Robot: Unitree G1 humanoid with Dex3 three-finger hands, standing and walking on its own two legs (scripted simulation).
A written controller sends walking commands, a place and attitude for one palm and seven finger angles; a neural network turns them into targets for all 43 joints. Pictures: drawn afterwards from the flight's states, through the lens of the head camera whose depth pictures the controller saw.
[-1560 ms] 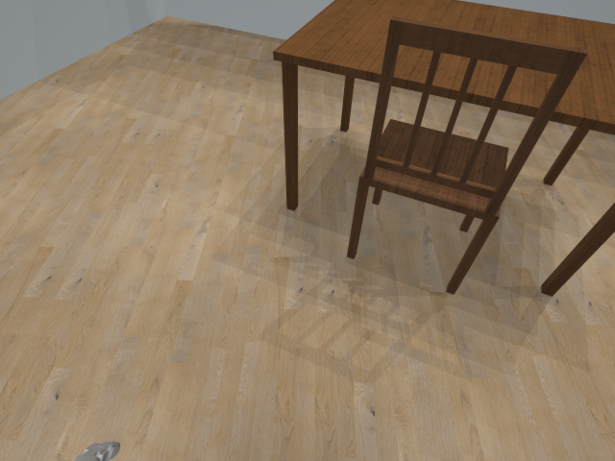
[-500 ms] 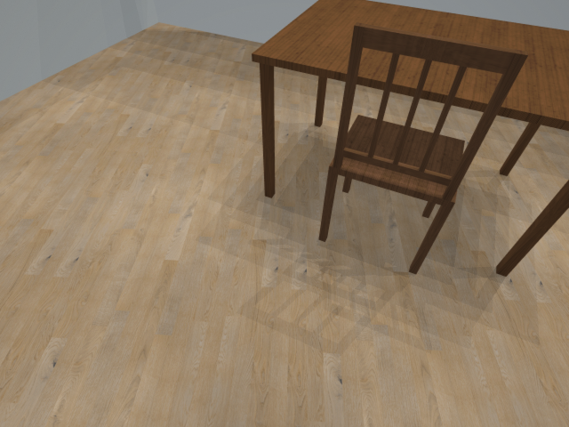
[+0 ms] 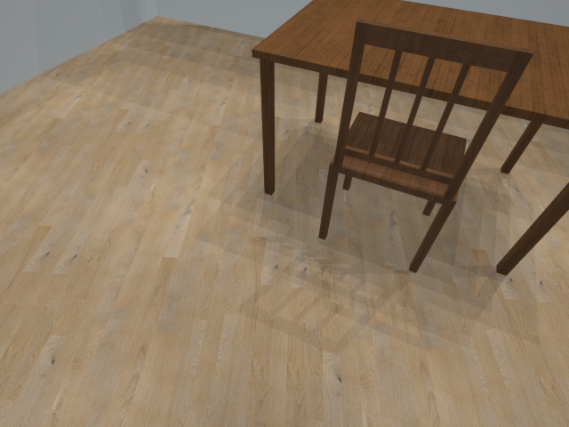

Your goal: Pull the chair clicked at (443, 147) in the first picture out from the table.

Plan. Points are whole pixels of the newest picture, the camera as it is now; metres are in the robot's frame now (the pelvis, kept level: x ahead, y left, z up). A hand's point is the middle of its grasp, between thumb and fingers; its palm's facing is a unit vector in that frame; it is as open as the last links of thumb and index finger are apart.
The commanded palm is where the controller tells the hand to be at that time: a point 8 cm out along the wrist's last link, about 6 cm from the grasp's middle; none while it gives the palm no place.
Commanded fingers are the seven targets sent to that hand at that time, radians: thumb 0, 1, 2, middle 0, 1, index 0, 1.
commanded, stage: walk to a spot facing it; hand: left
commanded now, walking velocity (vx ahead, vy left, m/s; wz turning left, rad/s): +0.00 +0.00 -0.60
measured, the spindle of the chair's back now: (412, 115) +0.96 -0.32 -0.08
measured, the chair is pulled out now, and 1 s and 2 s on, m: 0.00 0.00 0.00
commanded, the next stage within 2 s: turn to face it in 1.44 s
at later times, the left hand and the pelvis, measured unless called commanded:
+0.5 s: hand out of the picture +0.05 +0.17 -0.17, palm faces -0.15 -0.96 -0.25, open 7.4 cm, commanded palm none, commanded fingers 0.00 0.90 0.90 -0.20 -0.30 -0.20 -0.30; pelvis -0.02 -0.02 -0.02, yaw -12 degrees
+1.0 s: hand (200, 396) +0.20 +0.16 -0.17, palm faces -0.47 -0.86 -0.21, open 7.4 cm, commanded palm none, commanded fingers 0.00 0.90 0.90 -0.20 -0.30 -0.20 -0.30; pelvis +0.02 +0.00 +0.00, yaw -31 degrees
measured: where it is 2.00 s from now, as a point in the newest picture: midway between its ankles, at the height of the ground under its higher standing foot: outside the picture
